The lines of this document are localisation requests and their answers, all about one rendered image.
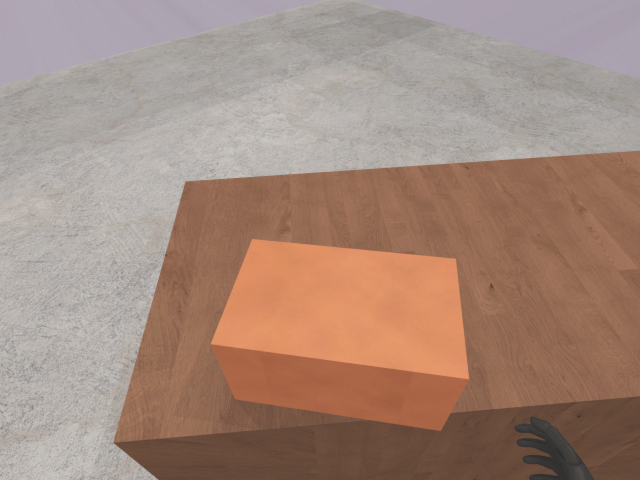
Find right robot hand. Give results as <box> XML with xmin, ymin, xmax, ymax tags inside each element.
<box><xmin>514</xmin><ymin>416</ymin><xmax>594</xmax><ymax>480</ymax></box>

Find carton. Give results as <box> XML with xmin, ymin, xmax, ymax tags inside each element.
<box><xmin>211</xmin><ymin>239</ymin><xmax>469</xmax><ymax>431</ymax></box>

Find pedestal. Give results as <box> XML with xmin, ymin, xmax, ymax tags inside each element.
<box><xmin>113</xmin><ymin>151</ymin><xmax>640</xmax><ymax>480</ymax></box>

